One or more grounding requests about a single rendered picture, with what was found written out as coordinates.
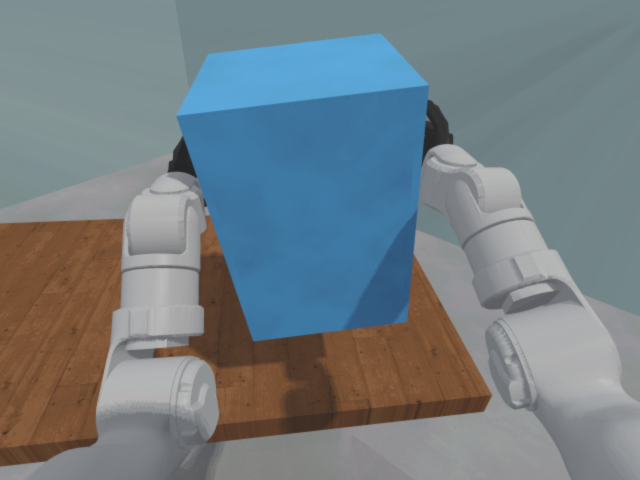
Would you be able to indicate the right robot forearm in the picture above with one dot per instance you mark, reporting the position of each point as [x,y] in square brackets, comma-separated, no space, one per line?
[513,268]

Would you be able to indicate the robot left upper arm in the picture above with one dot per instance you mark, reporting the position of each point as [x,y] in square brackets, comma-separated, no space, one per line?
[152,413]

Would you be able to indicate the right robot hand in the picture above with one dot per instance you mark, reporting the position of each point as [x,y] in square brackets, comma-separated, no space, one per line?
[436,131]

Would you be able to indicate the robot right upper arm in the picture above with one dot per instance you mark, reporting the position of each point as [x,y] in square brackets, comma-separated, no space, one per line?
[556,362]

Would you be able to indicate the carton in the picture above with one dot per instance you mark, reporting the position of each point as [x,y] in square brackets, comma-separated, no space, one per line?
[309,159]

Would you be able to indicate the left robot forearm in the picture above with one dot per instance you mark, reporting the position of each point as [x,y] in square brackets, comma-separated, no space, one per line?
[160,265]

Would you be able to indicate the table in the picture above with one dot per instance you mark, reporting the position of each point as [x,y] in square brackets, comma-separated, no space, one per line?
[60,283]

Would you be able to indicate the left robot hand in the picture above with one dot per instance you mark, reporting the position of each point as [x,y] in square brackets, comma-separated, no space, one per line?
[181,161]

